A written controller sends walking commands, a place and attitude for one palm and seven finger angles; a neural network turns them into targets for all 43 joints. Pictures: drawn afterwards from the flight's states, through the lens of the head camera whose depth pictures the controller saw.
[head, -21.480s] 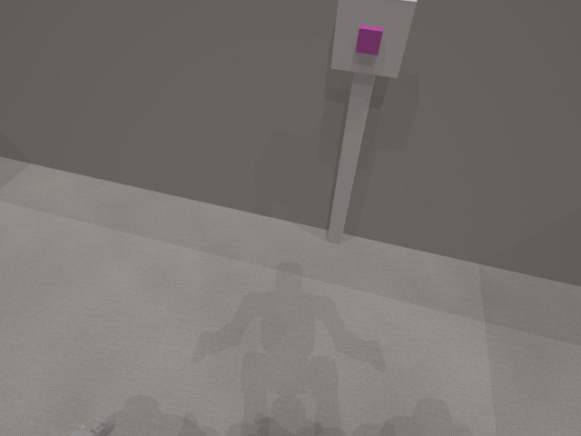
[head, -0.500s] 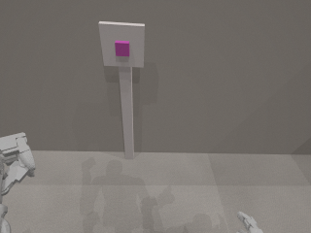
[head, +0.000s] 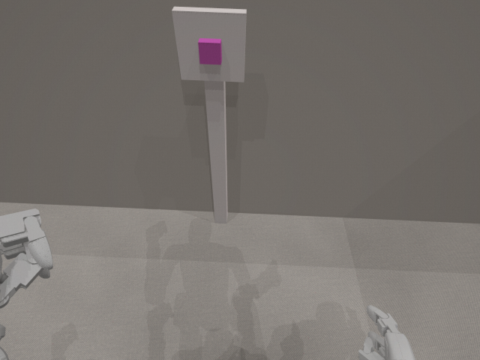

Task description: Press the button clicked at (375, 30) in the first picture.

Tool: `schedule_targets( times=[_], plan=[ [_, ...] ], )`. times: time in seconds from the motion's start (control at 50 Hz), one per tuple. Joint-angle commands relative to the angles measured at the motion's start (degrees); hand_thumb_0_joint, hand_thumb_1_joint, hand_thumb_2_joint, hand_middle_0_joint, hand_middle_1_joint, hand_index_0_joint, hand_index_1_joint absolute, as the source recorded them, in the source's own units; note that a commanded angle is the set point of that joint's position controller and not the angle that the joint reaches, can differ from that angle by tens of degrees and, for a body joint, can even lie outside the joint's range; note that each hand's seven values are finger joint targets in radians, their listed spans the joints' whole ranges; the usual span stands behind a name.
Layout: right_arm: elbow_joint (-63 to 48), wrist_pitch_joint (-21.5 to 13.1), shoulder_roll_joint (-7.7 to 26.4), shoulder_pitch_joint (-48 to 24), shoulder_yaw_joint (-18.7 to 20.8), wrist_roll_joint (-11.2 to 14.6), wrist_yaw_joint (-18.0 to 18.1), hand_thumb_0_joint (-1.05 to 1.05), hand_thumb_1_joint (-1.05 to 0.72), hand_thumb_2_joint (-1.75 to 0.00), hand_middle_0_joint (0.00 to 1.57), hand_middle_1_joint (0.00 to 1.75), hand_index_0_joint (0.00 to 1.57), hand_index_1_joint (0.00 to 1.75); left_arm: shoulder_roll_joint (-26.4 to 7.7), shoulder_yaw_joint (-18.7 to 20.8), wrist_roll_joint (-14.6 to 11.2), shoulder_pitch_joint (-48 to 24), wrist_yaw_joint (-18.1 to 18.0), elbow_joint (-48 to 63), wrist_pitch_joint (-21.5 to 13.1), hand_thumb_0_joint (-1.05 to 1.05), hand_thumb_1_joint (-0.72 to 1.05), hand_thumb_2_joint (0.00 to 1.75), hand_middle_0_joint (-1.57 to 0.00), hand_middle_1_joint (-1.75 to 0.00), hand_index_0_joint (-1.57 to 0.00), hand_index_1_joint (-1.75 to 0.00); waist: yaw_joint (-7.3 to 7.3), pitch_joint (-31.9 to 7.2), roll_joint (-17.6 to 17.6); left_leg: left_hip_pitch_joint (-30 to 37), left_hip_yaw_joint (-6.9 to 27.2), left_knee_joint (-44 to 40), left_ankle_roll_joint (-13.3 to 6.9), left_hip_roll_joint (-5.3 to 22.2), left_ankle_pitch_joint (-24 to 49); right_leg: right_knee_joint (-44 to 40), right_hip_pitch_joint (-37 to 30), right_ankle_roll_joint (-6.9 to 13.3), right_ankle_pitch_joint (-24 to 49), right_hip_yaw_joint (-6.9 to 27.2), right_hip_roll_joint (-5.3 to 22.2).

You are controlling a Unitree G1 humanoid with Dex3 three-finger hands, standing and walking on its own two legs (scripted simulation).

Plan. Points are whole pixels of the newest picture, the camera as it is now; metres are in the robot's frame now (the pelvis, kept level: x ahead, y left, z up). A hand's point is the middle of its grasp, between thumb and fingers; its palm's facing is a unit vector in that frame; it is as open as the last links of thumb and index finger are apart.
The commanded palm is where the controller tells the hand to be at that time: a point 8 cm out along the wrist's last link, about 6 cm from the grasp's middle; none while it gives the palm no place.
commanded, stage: stop stepping back and stand still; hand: left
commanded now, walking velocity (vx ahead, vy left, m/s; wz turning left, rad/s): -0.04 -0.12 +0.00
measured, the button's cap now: (210, 51) +0.83 +0.13 +0.13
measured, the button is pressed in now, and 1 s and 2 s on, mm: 0 0 0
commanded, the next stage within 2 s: let the arm hang, fingers relaxed in 0.08 s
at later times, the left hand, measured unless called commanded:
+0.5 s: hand out of the picture +0.01 +0.21 -0.17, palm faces +0.04 -0.97 -0.23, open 3.4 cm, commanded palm none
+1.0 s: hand out of the picture -0.06 +0.20 -0.17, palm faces +0.06 -0.98 -0.21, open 7.1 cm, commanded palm none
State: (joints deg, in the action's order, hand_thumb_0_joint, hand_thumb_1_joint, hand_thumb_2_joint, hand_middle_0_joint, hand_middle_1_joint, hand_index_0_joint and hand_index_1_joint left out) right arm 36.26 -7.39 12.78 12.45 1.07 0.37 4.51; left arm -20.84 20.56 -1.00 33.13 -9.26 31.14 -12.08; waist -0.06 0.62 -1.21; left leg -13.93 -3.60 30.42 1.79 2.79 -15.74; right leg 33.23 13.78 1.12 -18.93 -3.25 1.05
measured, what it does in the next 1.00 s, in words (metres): shifts its weight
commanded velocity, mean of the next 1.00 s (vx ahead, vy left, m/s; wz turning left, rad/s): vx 0.00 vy -0.01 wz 0.00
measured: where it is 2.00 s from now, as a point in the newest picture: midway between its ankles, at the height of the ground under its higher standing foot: outside the picture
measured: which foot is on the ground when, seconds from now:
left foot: down 0.00-1.00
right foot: down 0.00-1.00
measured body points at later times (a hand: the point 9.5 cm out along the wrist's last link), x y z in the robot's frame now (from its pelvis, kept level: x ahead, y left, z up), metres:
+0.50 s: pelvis -0.03 +0.02 +0.00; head -0.01 +0.03 +0.45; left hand +0.01 +0.26 -0.15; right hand +0.03 -0.23 -0.14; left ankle +0.00 +0.14 -0.73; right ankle -0.01 -0.10 -0.73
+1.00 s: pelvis -0.04 +0.03 +0.01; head -0.04 +0.02 +0.46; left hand -0.06 +0.26 -0.15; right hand -0.07 -0.18 -0.16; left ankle +0.00 +0.14 -0.73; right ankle -0.01 -0.10 -0.73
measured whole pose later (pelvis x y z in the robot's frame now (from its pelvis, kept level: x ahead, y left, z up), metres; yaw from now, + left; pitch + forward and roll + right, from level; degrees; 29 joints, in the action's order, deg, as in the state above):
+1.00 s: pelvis -0.04 +0.03 +0.01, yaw +1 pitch -2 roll +0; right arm 63.8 1.0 7.0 19.0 1.2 -1.2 1.2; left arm -8.3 1.1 1.1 16.8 -1.8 -66.2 0.4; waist 0.5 2.1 1.4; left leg -14.1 -3.2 26.0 -0.9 1.0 -9.7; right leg 26.2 12.3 -0.4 -11.6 -3.9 2.5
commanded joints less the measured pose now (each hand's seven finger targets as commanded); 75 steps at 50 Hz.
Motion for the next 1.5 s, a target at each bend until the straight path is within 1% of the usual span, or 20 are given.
schedule_targets(
  times=[0.0,0.04,0.1,0.14,0.16,0.18,0.22,0.28,0.32,0.38,0.42,0.48,0.52,0.6,0.76,0.86,0.98,1.12,1.18,1.48],
  plan=[
    [-9.8,-2.7,5.7,-4.3,1.8,0.2,-1.1,0.0,-0.9,-0.9,0.2,0.3,0.2,0.3,-9.3,7.0,-1.0,3.0,-0.1,13.4,-3.9,0.0,0.9,0.9,-1.3,-1.5,-1.3,-1.5,0.59,-4.7,1.1,-0.9,3.4,-2.9,-3.0,3.9,18.9,-6.6,-4.8,-0.3,22.6,4.1,2.0],
    [-10.2,-2.2,5.0,-4.0,1.7,0.1,-1.3,0.0,-0.9,-0.9,0.2,0.3,0.2,0.3,-9.1,7.5,-1.6,4.9,-0.1,12.9,-4.0,0.0,0.9,0.9,-1.3,-1.5,-1.3,-1.5,0.84,-7.8,0.8,0.5,2.0,-1.3,-2.2,2.4,17.4,-7.0,-6.1,0.6,27.8,5.9,3.8],
    [-10.9,-1.6,4.8,-4.9,1.4,-0.1,-1.1,0.0,-0.9,-0.9,0.2,0.3,0.2,0.3,-9.5,8.0,-2.0,6.2,-0.2,13.1,-3.9,0.0,0.9,0.9,-1.3,-1.5,-1.3,-1.5,0.63,-7.7,4.4,1.4,2.2,-3.4,-2.2,2.4,16.7,-7.7,-5.4,-0.1,25.3,5.4,3.1],
    [-11.0,-1.2,4.4,-5.0,1.0,-0.1,-0.9,0.0,-0.9,-0.9,0.2,0.3,0.2,0.3,-9.6,8.2,-2.1,6.7,-0.2,12.7,-3.8,0.0,0.9,0.9,-1.3,-1.5,-1.3,-1.5,0.49,-7.7,3.6,1.0,2.7,-4.3,-2.5,2.7,16.3,-8.3,-6.1,-0.5,23.4,4.9,2.6],
    [2.8,-2.4,14.8,-7.5,4.0,0.0,-6.1,0.0,-0.9,-0.9,0.2,0.3,0.2,0.3,-2.4,-14.6,4.1,-3.6,7.8,-34.4,6.0,0.0,0.9,0.9,-1.3,-1.5,-1.3,-1.5,2.86,-4.2,3.9,-3.0,2.8,5.2,-2.4,3.5,22.5,0.1,1.6,0.6,32.7,1.7,7.5],
    [2.1,1.3,10.9,-2.7,4.2,0.2,-5.6,0.0,-0.9,-0.9,0.2,0.3,0.2,0.3,-0.7,-13.7,3.1,-3.0,9.0,-36.0,10.2,0.0,0.9,0.9,-1.26,-1.46,-1.26,-1.46,1.91,-7.4,2.7,-0.7,2.8,4.2,-2.3,4.0,20.1,-0.5,2.6,1.1,29.0,4.7,6.5],
    [1.3,3.6,9.6,-1.5,2.9,-0.8,-4.9,0.0,-0.9,-0.9,0.2,0.3,0.2,0.3,0.6,-15.0,3.1,-7.6,9.5,-40.7,11.3,0.0,0.9,0.9,-1.19,-1.38,-1.19,-1.38,1.2,-6.7,-3.3,-4.5,5.6,3.5,-4.4,5.0,14.3,-0.3,2.7,0.9,20.3,2.5,5.4],
    [2.0,5.7,8.8,-2.0,2.1,-1.7,-4.5,0.0,-0.9,-0.9,0.2,0.3,0.2,0.3,-1.1,-15.4,3.2,-13.5,9.4,-51.4,11.5,0.0,0.9,0.9,-1.08,-1.26,-1.08,-1.26,0.95,-6.5,-14.1,-4.3,4.8,6.0,-4.1,1.2,11.2,-3.8,1.1,3.0,22.2,5.2,8.3],
    [4.5,7.2,6.8,-1.4,1.5,-2.1,-4.4,0.0,-0.9,-0.9,0.2,0.3,0.2,0.3,-1.0,-16.3,2.8,-16.1,8.9,-59.6,12.2,0.0,0.9,0.9,-1.01,-1.18,-1.01,-1.18,1.31,-4.8,-9.5,-1.9,3.6,4.8,-3.2,-0.1,10.8,-5.1,1.9,4.0,21.5,5.6,9.5],
    [9.4,7.8,6.4,-1.6,0.5,-2.4,-4.2,0.0,-0.9,-0.9,0.2,0.3,0.2,0.3,0.4,-17.7,2.2,-18.3,8.4,-70.2,12.8,0.0,0.9,0.9,-0.9,-1.06,-0.9,-1.06,0.77,-2.5,7.0,-2.3,7.3,-4.0,-3.9,3.5,12.1,-4.8,0.6,1.0,9.2,2.8,4.8],
    [12.0,7.9,6.6,-2.1,0.2,-2.1,-4.0,0.0,-0.9,-0.9,0.2,0.3,0.2,0.3,0.9,-18.1,2.0,-17.1,8.3,-76.7,12.9,0.0,0.9,0.9,-0.82,-0.98,-0.82,-0.98,-0.46,-1.0,9.7,-5.8,8.6,-7.9,-4.1,4.2,4.8,-7.5,-3.3,0.4,3.7,2.4,3.7],
    [15.7,8.4,4.7,0.4,0.4,-2.1,-3.7,0.0,-0.9,-0.9,0.2,0.3,0.2,0.3,1.8,-18.2,1.8,-15.9,8.3,-83.4,12.7,0.0,0.9,0.9,-0.71,-0.86,-0.71,-0.86,-0.25,0.9,11.9,-6.1,7.6,-10.5,-3.4,2.9,-5.7,-11.7,-2.9,1.6,0.0,3.6,4.1],
    [17.6,8.6,4.4,3.0,0.7,-2.0,-3.5,0.0,-0.9,-0.9,0.2,0.3,0.2,0.3,2.0,-18.3,1.9,-15.7,8.3,-86.4,12.5,0.0,0.9,0.9,-0.64,-0.78,-0.64,-0.78,0.09,1.3,7.4,-4.7,7.5,-10.8,-3.4,2.9,-7.4,-13.8,-1.9,1.7,-2.3,3.4,4.4],
    [20.9,8.7,4.1,6.9,1.2,-1.8,-3.3,0.0,-0.9,-0.9,0.2,0.3,0.2,0.3,2.2,-18.6,1.8,-14.5,8.2,-90.6,12.3,0.0,0.9,0.9,-0.49,-0.62,-0.49,-0.62,0.53,3.0,3.6,-2.2,7.1,-11.0,-3.6,2.8,-7.1,-15.7,1.3,1.8,-5.2,3.6,4.5],
    [25.1,8.2,2.0,10.5,1.1,-1.7,-2.9,0.0,-0.9,-0.9,0.2,0.3,0.2,0.3,4.1,-18.6,1.8,-12.2,7.7,-95.3,12.0,0.0,0.9,0.9,-0.2,-0.3,-0.2,-0.3,0.44,4.8,2.0,-2.3,7.0,-12.3,-3.9,3.0,-5.9,-14.9,1.8,1.7,-4.0,3.1,4.6],
    [26.2,8.1,0.6,11.3,1.1,-1.7,-2.9,0.0,-0.9,-0.9,0.2,0.3,0.2,0.3,5.0,-18.4,1.9,-12.1,7.4,-96.2,11.9,0.0,0.9,0.9,-0.2,-0.3,-0.2,-0.3,0.46,5.5,1.1,-2.5,6.4,-12.1,-3.8,2.7,-4.7,-14.7,2.2,1.5,-3.8,3.1,4.9],
    [26.4,8.0,-0.4,10.8,1.1,-1.8,-2.8,0.0,-0.9,-0.9,0.2,0.3,0.2,0.3,6.3,-18.1,2.0,-12.9,7.2,-95.8,12.1,0.0,0.9,0.9,-0.2,-0.3,-0.2,-0.3,0.26,7.2,3.7,-4.1,7.1,-13.9,-3.7,3.1,-6.7,-13.6,2.2,1.1,-2.2,2.7,4.4],
    [26.1,8.0,-1.2,10.5,1.2,-1.9,-2.9,0.0,-0.9,-0.9,0.2,0.3,0.2,0.3,6.6,-17.8,2.0,-14.2,7.2,-94.9,11.8,0.0,0.9,0.9,-0.2,-0.3,-0.2,-0.3,0.56,6.4,0.8,-2.9,5.4,-11.5,-3.3,2.2,-2.6,-14.8,2.4,1.4,-2.8,3.5,5.2],
    [26.3,7.9,-1.0,9.7,1.2,-1.8,-2.9,0.0,-0.9,-0.9,0.2,0.3,0.2,0.3,6.1,-17.9,1.9,-15.0,7.2,-94.7,11.7,0.0,0.9,0.9,-0.2,-0.3,-0.2,-0.3,0.62,5.8,3.0,-1.4,5.3,-11.1,-3.1,2.3,-0.8,-14.8,2.5,1.4,-1.0,3.7,5.3],
    [27.1,7.3,1.8,6.9,1.2,-1.5,-2.6,0.0,-0.9,-0.9,0.2,0.3,0.2,0.3,4.1,-17.7,1.7,-17.4,7.4,-95.6,11.1,0.0,0.9,0.9,-0.2,-0.3,-0.2,-0.3,0.59,2.9,2.4,2.0,5.4,-11.4,-2.9,3.3,6.0,-15.3,-2.0,1.3,5.5,3.4,5.6]
  ],
)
